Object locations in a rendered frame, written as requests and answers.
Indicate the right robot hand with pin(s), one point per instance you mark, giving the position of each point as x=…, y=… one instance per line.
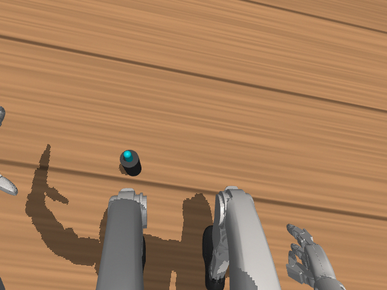
x=316, y=264

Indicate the left robot hand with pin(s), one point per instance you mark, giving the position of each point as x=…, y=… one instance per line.
x=5, y=184

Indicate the right robot foot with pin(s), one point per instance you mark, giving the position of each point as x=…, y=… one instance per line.
x=211, y=284

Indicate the bottle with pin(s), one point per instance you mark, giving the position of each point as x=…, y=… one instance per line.
x=130, y=162

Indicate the right robot arm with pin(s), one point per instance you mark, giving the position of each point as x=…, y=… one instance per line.
x=328, y=284

